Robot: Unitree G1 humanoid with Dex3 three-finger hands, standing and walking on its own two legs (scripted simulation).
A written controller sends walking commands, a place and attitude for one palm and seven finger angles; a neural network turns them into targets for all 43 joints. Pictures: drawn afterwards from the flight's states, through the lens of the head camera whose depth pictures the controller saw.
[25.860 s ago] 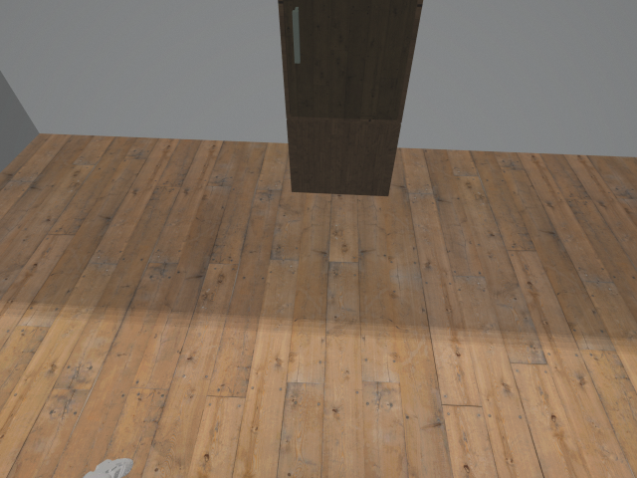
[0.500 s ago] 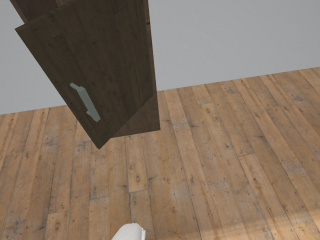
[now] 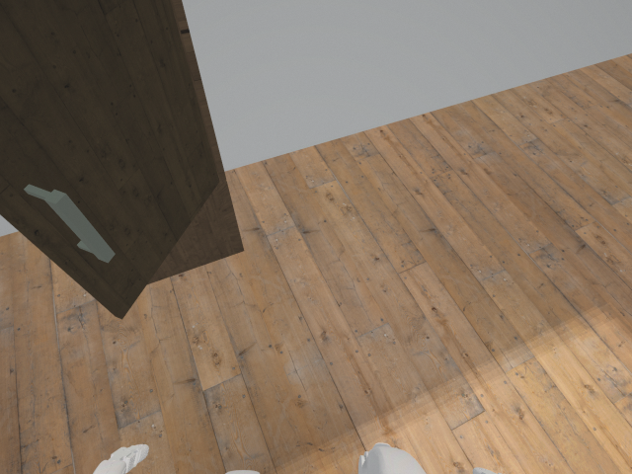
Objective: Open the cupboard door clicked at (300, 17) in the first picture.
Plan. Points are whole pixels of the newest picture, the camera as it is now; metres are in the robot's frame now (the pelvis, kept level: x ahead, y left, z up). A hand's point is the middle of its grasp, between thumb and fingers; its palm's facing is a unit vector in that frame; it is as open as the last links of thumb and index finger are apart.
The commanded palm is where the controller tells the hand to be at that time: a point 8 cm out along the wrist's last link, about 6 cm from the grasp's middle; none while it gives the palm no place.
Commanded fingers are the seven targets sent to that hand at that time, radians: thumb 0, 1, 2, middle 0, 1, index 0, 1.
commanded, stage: walk to a spot facing it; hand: left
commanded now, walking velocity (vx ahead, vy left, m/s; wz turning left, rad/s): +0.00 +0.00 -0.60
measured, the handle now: (73, 225) +0.42 +0.41 -0.03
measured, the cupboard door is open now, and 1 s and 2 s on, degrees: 45 45 45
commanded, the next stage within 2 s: turn to face it in 1.88 s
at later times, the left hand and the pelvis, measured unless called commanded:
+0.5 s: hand (242, 419) +0.19 +0.13 -0.16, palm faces -0.32 -0.93 -0.21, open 7.4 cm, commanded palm none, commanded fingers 0.00 0.90 0.90 -0.20 -0.30 -0.20 -0.30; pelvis +0.02 -0.03 +0.00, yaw -18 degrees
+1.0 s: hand (273, 402) +0.22 +0.09 -0.18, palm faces -0.51 -0.84 -0.19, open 7.4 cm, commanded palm none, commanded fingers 0.00 0.90 0.90 -0.20 -0.30 -0.20 -0.30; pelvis +0.12 -0.08 -0.01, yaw -36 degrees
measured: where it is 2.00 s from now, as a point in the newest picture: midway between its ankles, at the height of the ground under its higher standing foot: (464, 399)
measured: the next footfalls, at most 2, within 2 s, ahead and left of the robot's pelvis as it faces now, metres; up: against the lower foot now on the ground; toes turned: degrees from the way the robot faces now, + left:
right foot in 0.10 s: +0.04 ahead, -0.14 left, +0.00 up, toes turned -6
left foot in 0.36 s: +0.09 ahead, +0.11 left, +0.00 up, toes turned -11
